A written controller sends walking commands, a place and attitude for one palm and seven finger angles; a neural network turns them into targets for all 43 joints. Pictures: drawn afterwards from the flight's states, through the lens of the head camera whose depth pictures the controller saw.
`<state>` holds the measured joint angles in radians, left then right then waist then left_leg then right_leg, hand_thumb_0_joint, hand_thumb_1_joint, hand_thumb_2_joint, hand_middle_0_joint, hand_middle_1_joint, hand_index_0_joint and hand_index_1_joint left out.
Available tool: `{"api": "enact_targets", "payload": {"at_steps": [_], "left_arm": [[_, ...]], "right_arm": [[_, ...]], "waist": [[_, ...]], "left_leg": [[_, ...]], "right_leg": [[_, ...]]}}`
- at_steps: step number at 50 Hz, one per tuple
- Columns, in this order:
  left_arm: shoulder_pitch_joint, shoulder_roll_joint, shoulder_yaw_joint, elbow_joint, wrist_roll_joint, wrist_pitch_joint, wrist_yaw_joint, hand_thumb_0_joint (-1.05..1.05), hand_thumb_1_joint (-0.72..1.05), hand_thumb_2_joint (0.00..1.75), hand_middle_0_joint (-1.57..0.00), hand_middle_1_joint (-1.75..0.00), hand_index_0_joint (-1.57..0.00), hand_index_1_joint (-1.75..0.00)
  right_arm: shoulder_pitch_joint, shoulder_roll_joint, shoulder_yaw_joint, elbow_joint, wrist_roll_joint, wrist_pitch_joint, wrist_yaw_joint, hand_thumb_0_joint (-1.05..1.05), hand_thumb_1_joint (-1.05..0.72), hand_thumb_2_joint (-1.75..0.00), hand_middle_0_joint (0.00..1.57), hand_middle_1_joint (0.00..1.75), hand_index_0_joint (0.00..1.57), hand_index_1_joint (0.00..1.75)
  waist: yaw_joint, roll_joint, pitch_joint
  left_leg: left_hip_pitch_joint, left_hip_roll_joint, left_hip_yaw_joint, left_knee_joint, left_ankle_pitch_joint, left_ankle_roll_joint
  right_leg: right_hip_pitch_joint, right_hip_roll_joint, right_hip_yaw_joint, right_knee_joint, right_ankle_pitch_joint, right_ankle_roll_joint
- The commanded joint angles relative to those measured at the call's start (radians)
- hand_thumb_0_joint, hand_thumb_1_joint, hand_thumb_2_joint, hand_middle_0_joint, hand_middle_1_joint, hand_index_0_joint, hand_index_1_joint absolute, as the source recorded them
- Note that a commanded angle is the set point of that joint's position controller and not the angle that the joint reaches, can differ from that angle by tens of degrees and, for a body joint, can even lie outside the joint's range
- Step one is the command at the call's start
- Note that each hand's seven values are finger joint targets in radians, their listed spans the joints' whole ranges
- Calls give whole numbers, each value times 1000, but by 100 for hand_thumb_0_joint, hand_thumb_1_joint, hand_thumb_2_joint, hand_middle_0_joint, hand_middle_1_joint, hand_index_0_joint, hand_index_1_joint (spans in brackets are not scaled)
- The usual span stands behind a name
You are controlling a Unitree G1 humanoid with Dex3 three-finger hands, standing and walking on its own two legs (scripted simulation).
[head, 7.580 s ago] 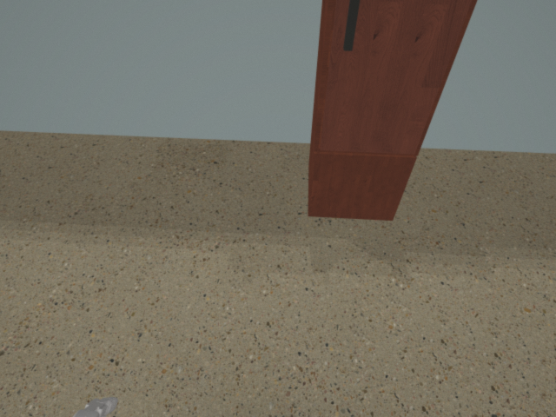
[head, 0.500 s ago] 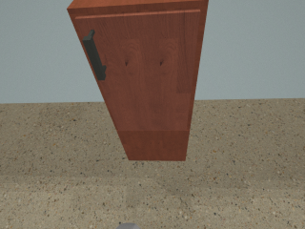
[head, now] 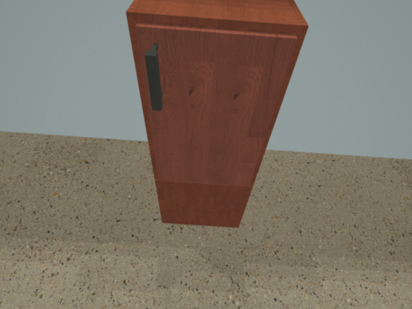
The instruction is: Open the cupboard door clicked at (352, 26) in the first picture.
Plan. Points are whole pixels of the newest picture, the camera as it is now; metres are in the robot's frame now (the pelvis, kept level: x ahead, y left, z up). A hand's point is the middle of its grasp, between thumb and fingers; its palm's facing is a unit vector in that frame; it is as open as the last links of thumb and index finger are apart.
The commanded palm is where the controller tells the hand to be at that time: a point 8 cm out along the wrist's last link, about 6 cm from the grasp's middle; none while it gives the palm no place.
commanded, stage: come to a stop and stand still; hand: left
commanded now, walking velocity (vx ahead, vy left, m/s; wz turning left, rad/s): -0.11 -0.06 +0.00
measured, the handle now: (156, 77) +0.60 +0.17 +0.13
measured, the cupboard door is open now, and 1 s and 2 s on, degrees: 0 0 0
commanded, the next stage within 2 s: look again from close up in 0.60 s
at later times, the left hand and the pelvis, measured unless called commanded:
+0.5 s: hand out of the picture +0.07 +0.14 -0.18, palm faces +0.08 -0.97 -0.22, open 7.2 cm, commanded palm none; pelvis +0.03 -0.05 +0.00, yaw +2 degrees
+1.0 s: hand out of the picture -0.02 +0.14 -0.19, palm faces +0.06 -0.99 -0.15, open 7.4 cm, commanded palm none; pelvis +0.00 -0.01 -0.01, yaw +1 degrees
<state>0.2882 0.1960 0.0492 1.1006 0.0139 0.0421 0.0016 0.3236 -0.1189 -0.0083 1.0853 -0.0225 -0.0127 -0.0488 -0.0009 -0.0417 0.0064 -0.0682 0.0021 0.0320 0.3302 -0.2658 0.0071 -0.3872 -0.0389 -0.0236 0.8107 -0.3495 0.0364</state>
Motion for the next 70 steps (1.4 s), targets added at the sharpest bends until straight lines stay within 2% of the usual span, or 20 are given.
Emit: {"api": "enact_targets", "payload": {"at_steps": [1, 4, 5, 7, 9, 12, 15, 19, 25, 34, 35, 36, 38, 39, 41, 43, 46, 50, 63, 70], "left_arm": [[-62, 36, 0, -75, -6, -23, 2, 0, 90, 90, -20, -30, -20, -30], [12, 33, 3, -44, -6, -38, 6, 0, 90, 90, -20, -30, -20, -30], [42, 57, 6, -29, -4, -47, 11, 0, 90, 90, -20, -30, -20, -30], [71, 129, 10, -2, -5, -61, 27, 0, 90, 90, -20, -30, -20, -30], [37, 117, 9, -4, -5, -65, 32, 0, 90, 90, -20, -30, -20, -30], [-35, 70, -6, -10, -6, -55, 38, 0, 90, 90, -20, -30, -20, -30], [-61, 41, -16, -12, -19, -53, 35, 0, 90, 90, -20, -30, -20, -30], [-48, 42, -16, -5, -11, -45, 33, 0, 90, 90, -20, -30, -20, -30], [-4, 53, -21, 3, -12, -60, 35, 0, 90, 90, -20, -30, -20, -30], [27, 54, -29, 17, -11, -65, 38, 0, 90, 90, -20, -30, -20, -30], [151, 91, -18, 54, 5, -91, 83, 0, 90, 90, -20, -30, -20, -30], [163, 137, -17, 35, 6, -102, 78, 0, 90, 90, -20, -30, -20, -30], [140, 82, -25, 1, 11, -89, 70, 0, 90, 90, -20, -30, -20, -30], [102, 81, -29, -12, 8, -82, 64, 0, 90, 90, -20, -30, -20, -30], [35, 64, -32, -39, 3, -72, 53, 0, 90, 90, -20, -30, -20, -30], [41, 15, -37, -32, -2, -65, 47, 0, 90, 90, -20, -30, -20, -30], [69, 18, -40, -30, 6, -58, 38, 0, 90, 90, -20, -30, -20, -30], [105, 4, -45, -18, 8, -59, 30, 0, 90, 90, -20, -30, -20, -30], [113, -3, -45, -22, 5, -64, 31, 0, 90, 90, -20, -30, -20, -30], [116, -25, -36, -33, 20, -51, 15, 0, 90, 90, -20, -30, -20, -30]], "right_arm": [[56, -195, -47, -6, -4, -3, -18, 0, -90, -90, 20, 30, 20, 30], [46, -184, -53, 10, 4, -1, -12, 0, -90, -90, 20, 30, 20, 30], [65, -157, -51, 13, 11, -4, -9, 0, -90, -90, 20, 30, 20, 30], [67, -76, -28, 7, 22, -3, 2, 0, -90, -90, 20, 30, 20, 30], [68, -66, -29, 21, 17, 14, -3, 0, -90, -90, 20, 30, 20, 30], [75, -56, -23, 43, 13, 19, -1, 0, -90, -90, 20, 30, 20, 30], [97, -66, -17, 75, 8, 8, 1, 0, -90, -90, 20, 30, 20, 30], [38, -68, -13, 68, 7, 8, 5, 0, -90, -90, 20, 30, 20, 30], [37, -85, -14, 61, 9, 3, 2, 0, -90, -90, 20, 30, 20, 30], [31, -94, -8, 59, 12, 6, 3, 0, -90, -90, 20, 30, 20, 30], [-94, -136, -20, -16, 17, -12, 14, 0, -90, -90, 20, 30, 20, 30], [-72, -106, -11, -69, 25, -1, 18, 0, -90, -90, 20, 30, 20, 30], [-9, -55, -16, -72, 22, -2, 15, 0, -90, -90, 20, 30, 20, 30], [5, -56, -16, -66, 23, 0, 15, 0, -90, -90, 20, 30, 20, 30], [51, -58, -15, -49, 12, 0, 21, 0, -90, -90, 20, 30, 20, 30], [51, -104, -13, -52, 0, -12, 19, 0, -90, -90, 20, 30, 20, 30], [-3, -108, -7, -72, 2, -13, 20, 0, -90, -90, 20, 30, 20, 30], [15, -124, -10, -79, 4, -19, 18, 0, -90, -90, 20, 30, 20, 30], [60, -112, -5, -38, 6, -29, 18, 0, -90, -90, 20, 30, 20, 30], [78, -137, -23, -22, -3, -15, 14, 0, -90, -90, 20, 30, 20, 30]], "waist": [[-32, 198, 48], [6, 182, 2], [10, 116, -26], [11, -83, -73], [6, -163, -79], [-14, -105, -14], [-18, 15, 8], [3, 97, 124], [-1, 53, 10], [-3, 15, 34], [58, -58, 88], [14, -71, 54], [-5, -17, -93], [-16, -34, -117], [-40, -28, -64], [-27, 64, 47], [5, 176, 134], [10, 64, 122], [8, 30, 75], [0, 82, 149]], "left_leg": [[40, 277, -151, 21, 739, 125], [-21, 215, -117, 98, 588, 71], [-97, 172, -90, 144, 463, 34], [-259, 66, 9, 197, -43, -32], [-207, 72, -2, 275, -200, -35], [-182, 90, -11, 228, -126, -28], [-71, 122, -35, 59, 190, -19], [-136, 129, -25, 19, 148, -14], [-60, 126, -6, 37, 207, -18], [-50, 123, 0, 16, 177, -18], [-223, 94, 78, 305, 46, -38], [-270, 53, 35, 361, -112, -15], [-237, 49, 24, 334, -146, 0], [-168, 44, 28, 273, -113, -6], [-59, 49, 13, 153, 21, -10], [-152, 125, -71, 66, 38, 26], [-287, 127, -113, -23, -88, 40], [-305, 119, -125, -60, -172, 49], [-253, 113, -115, -62, -76, 51], [-274, 183, -192, -111, -353, 96]], "right_leg": [[-11, -9, -13, -150, -46, -3], [176, 5, -44, -391, 202, -16], [300, -36, 3, -438, 357, -27], [445, -251, 167, -399, 741, -129], [368, -246, 167, -448, 693, -185], [288, -202, 106, -442, 611, -177], [209, -106, 34, -416, 423, -104], [190, -74, 38, -471, 271, -72], [269, -90, 40, -467, 449, -72], [259, -90, 43, -485, 433, -69], [279, -163, 148, -433, 1046, 23], [368, -230, 115, -401, 1320, 0], [399, -211, 87, -360, 1138, -117], [344, -194, 69, -378, 881, -144], [178, -133, 50, -403, 332, -117], [99, -65, 42, -411, 66, -78], [136, -49, 27, -387, 59, -74], [164, -45, 21, -386, 82, -69], [180, -65, 25, -386, 151, -66], [73, -10, -33, -288, -21, -74]]}}
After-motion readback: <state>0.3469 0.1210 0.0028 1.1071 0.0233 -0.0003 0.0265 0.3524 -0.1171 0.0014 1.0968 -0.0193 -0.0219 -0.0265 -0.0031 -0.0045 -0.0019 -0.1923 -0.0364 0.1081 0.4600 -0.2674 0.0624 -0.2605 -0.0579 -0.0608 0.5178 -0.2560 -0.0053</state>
